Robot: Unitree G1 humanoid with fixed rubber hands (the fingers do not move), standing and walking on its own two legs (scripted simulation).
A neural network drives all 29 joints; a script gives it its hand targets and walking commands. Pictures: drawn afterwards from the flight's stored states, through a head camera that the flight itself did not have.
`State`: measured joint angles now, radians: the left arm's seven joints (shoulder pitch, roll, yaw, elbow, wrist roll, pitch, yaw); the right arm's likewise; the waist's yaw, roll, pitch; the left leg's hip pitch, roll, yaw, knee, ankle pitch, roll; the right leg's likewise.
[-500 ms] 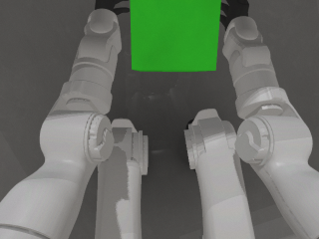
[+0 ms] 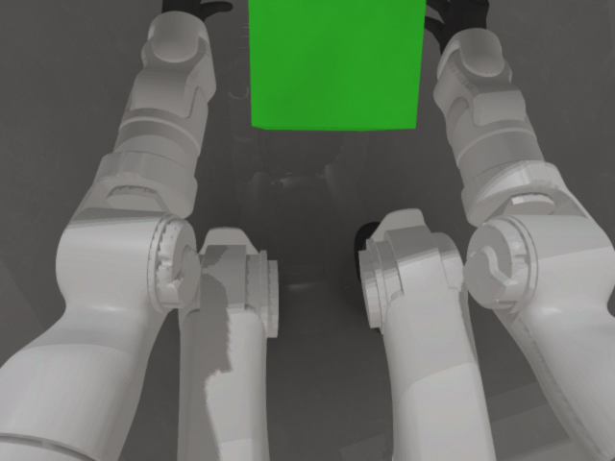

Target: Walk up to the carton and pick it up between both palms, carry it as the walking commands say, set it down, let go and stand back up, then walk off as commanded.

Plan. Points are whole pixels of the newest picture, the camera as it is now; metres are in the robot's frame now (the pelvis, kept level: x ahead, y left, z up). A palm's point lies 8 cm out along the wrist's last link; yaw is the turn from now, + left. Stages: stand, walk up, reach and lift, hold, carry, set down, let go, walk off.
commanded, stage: set down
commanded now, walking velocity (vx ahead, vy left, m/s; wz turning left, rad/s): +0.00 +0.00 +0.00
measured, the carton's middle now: (323, 19) +0.54 -0.04 -0.25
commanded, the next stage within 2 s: let go in 1.52 s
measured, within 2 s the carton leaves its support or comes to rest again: neither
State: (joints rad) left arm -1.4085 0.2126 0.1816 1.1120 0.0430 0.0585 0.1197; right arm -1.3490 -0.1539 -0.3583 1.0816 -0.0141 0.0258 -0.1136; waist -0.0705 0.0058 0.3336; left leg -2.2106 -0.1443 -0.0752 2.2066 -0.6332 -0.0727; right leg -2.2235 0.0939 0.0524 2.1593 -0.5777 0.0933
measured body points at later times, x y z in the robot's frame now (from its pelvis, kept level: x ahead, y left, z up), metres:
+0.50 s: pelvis +0.00 +0.00 +0.03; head +0.35 -0.01 +0.30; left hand +0.56 +0.12 -0.12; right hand +0.53 -0.20 -0.12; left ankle +0.10 +0.12 -0.34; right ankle +0.12 -0.13 -0.34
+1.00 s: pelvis +0.01 +0.00 +0.15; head +0.34 -0.01 +0.46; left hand +0.56 +0.13 +0.03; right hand +0.53 -0.21 +0.03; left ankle +0.10 +0.12 -0.34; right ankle +0.11 -0.13 -0.34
